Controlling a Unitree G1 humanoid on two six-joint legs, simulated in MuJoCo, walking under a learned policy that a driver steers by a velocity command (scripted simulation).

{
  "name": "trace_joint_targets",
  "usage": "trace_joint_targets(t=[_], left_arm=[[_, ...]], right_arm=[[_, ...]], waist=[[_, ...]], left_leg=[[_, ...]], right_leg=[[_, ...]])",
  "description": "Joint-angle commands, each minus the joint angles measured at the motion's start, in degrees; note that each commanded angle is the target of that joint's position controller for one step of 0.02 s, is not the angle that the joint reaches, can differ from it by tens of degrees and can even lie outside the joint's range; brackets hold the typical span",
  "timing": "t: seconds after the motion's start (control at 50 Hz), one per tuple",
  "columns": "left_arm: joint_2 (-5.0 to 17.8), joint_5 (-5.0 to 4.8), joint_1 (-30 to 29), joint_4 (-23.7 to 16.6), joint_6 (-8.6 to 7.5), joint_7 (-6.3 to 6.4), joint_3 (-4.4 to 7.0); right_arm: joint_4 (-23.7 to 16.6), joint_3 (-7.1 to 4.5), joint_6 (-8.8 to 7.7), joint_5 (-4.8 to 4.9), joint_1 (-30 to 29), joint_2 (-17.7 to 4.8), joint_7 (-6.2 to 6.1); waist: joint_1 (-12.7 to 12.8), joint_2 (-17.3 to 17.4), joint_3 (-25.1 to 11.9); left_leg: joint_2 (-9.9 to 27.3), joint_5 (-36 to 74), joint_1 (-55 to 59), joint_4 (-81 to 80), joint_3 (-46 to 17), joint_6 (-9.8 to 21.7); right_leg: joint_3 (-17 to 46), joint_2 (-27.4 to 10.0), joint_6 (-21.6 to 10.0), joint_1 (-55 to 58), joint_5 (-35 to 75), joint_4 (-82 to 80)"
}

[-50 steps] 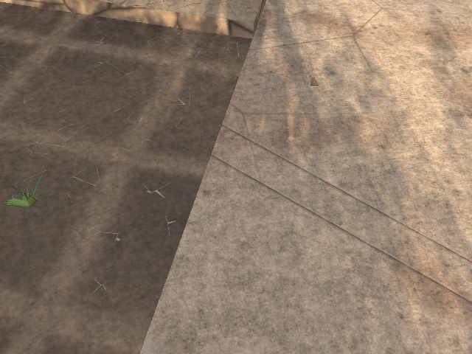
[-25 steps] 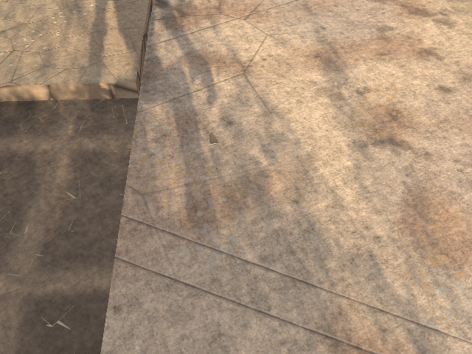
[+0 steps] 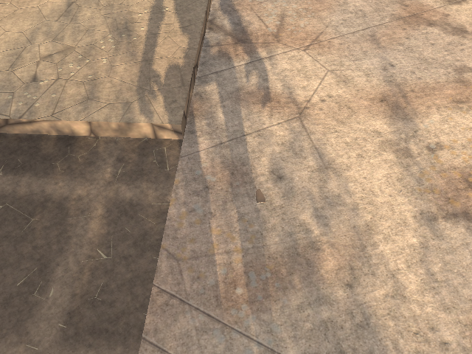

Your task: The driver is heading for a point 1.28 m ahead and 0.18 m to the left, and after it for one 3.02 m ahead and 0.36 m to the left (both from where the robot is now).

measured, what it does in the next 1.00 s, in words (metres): walks ahead, turning left: right foot, then left foot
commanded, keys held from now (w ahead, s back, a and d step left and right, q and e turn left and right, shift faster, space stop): w+q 0.46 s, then w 0.42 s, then w+e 0.12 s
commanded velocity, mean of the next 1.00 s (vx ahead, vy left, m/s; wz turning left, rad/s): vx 0.50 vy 0.00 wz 0.34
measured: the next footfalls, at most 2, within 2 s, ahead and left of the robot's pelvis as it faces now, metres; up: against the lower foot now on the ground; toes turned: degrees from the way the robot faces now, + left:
right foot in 0.36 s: +0.40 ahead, -0.11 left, +0.00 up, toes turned +15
left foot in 0.84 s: +0.51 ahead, +0.18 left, +0.00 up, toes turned +25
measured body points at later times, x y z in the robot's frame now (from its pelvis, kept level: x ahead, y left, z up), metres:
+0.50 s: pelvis +0.28 -0.04 +0.00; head +0.30 -0.04 +0.45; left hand +0.36 +0.25 -0.09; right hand +0.41 -0.30 -0.12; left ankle +0.15 +0.04 -0.64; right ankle +0.36 -0.12 -0.73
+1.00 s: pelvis +0.50 +0.09 +0.01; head +0.50 +0.11 +0.46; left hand +0.44 +0.35 -0.13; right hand +0.69 -0.10 -0.09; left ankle +0.48 +0.16 -0.73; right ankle +0.50 -0.06 -0.65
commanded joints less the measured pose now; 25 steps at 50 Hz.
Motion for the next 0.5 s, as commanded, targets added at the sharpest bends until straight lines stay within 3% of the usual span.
trace_joint_targets(t=[0.02,0.06,0.14,0.18,0.24,0.26,0.3,0.32,0.34,0.36,0.38,0.4,0.42,0.44,0.46,0.48,0.5], left_arm=[[6.2,1.17,0.5,-6.0,0.67,-0.92,1.04],[5.1,1.30,-1.4,-7.5,1.87,-1.10,0.47],[3.8,0.88,-12.7,-11.5,2.52,-1.70,-0.39],[3.8,0.42,-16.5,-12.7,2.51,-1.74,-0.63],[4.6,-0.10,-21.0,-14.6,1.83,-1.41,-0.74],[4.9,-0.28,-21.6,-15.2,1.53,-1.33,-0.69],[6.3,-0.36,-18.1,-14.7,0.99,-1.03,-0.21],[7.7,-0.35,-13.2,-13.3,0.79,-0.58,0.39],[9.3,-0.09,-5.7,-11.4,0.18,0.03,1.13],[13.0,1.22,3.3,-10.6,-0.32,0.99,2.26],[17.6,2.63,6.2,-10.9,0.29,1.44,3.43],[15.6,1.34,4.1,-10.8,1.27,1.07,3.60],[9.9,0.89,0.4,-11.4,1.54,0.87,2.41],[6.8,0.54,-1.8,-10.9,1.38,0.54,1.57],[6.2,0.53,-2.2,-10.2,1.10,0.41,1.33],[6.2,0.30,-1.3,-9.0,0.66,0.34,1.33],[6.3,0.02,-0.5,-8.2,0.07,0.02,1.43]], right_arm=[[-3.3,-0.66,-2.33,0.32,0.9,-4.5,-0.22],[-2.8,-1.17,-2.96,0.43,3.0,-6.8,-0.07],[-2.7,-1.37,-2.63,0.42,7.7,-6.9,0.36],[-2.4,-1.65,-2.34,0.36,10.7,-7.5,0.12],[-2.9,-1.81,-1.89,-0.17,12.8,-8.0,-0.42],[-3.2,-1.97,-1.75,-0.41,12.4,-8.5,-0.69],[-4.5,-2.28,-1.57,-0.59,9.3,-9.5,-1.13],[-5.2,-2.46,-1.74,-0.48,7.2,-10.2,-1.01],[-5.6,-2.39,-2.11,0.00,5.5,-10.2,-0.52],[-7.2,-1.62,-2.62,0.78,5.3,-7.4,0.12],[-8.7,-0.40,-2.48,2.39,11.2,-1.6,-0.16],[-8.5,-0.80,-1.69,0.19,11.7,-6.5,-0.50],[-7.8,-1.14,-0.95,-0.90,8.0,-7.4,-0.39],[-8.2,-0.89,-0.67,-1.24,4.9,-6.5,0.20],[-8.5,-0.83,-0.24,-1.38,3.9,-5.6,0.79],[-8.5,-0.69,0.50,-2.12,3.9,-4.9,1.52],[-8.4,-0.45,1.04,-2.30,4.3,-4.1,1.95]], waist=[[2.4,-2.0,1.4],[2.3,0.2,1.6],[-2.1,3.2,2.3],[-4.4,4.1,0.7],[-6.2,4.6,-0.3],[-6.1,4.9,-0.6],[-3.2,5.5,-1.3],[-0.7,5.7,-3.2],[3.4,3.4,-6.9],[7.0,-0.9,-14.3],[4.8,-12.9,-21.4],[3.3,-12.5,-20.4],[2.5,-4.8,-11.3],[1.9,-1.5,-6.1],[1.0,-2.9,-3.5],[0.2,-4.9,-1.8],[-0.4,-5.4,-1.6]], left_leg=[[17.7,11.1,3.8,-14.7,-22.8,9.7],[15.5,15.5,1.3,-15.0,-20.0,8.7],[11.6,21.3,2.2,-13.8,-17.4,4.1],[11.9,25.0,6.9,-11.3,-18.4,2.4],[13.7,28.4,13.5,-7.6,-21.4,2.5],[14.5,28.9,15.0,-6.0,-22.5,2.5],[15.0,30.2,13.9,-2.7,-24.0,1.0],[14.3,34.6,11.8,1.2,-24.1,-0.2],[11.7,35.2,8.8,9.9,-22.1,-1.7],[9.1,22.8,1.4,23.4,-19.3,-3.0],[0.9,-16.2,-15.4,40.1,-11.3,-5.1],[3.6,-20.5,-22.8,47.3,-9.4,-4.9],[6.8,-14.9,-24.3,49.0,-9.3,-5.3],[8.3,-11.0,-23.4,46.7,-8.5,-5.8],[9.8,-9.6,-22.0,44.6,-8.1,-6.2],[10.6,-9.5,-20.3,43.3,-7.7,-6.7],[10.7,-9.1,-18.9,42.6,-7.4,-6.9]], right_leg=[[2.6,-5.1,1.6,-12.4,1.0,-3.1],[0.7,-5.8,2.9,-12.6,2.4,-9.4],[-2.0,-4.9,4.2,-12.4,13.6,-26.8],[-2.1,-3.7,4.1,-12.9,17.2,-31.6],[-1.5,-2.4,3.4,-14.2,16.7,-36.1],[-0.8,-2.0,3.0,-13.6,15.6,-37.5],[0.3,-0.9,1.6,-6.3,12.2,-42.2],[0.0,0.6,0.6,1.4,10.1,-43.7],[0.3,-0.1,-0.9,12.3,11.7,-47.0],[9.6,-10.2,-3.9,26.2,3.6,-47.8],[32.6,-26.7,-10.1,41.2,0.1,-50.5],[44.4,-27.7,-13.0,37.6,-7.8,-54.4],[36.0,-24.8,-11.8,29.5,-11.2,-56.0],[27.6,-21.6,-10.3,22.8,-6.5,-57.4],[21.0,-18.9,-8.8,18.6,-0.8,-58.9],[16.6,-17.0,-8.3,14.9,4.0,-60.1],[13.8,-16.0,-8.3,13.0,8.1,-60.8]])
Velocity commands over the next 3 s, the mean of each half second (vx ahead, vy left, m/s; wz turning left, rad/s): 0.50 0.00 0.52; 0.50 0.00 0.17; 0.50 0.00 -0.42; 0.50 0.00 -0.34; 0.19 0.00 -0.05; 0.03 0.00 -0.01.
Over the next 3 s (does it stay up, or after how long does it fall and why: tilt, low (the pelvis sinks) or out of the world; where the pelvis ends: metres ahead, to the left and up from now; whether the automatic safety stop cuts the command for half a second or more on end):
stays up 1.21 0.18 0.01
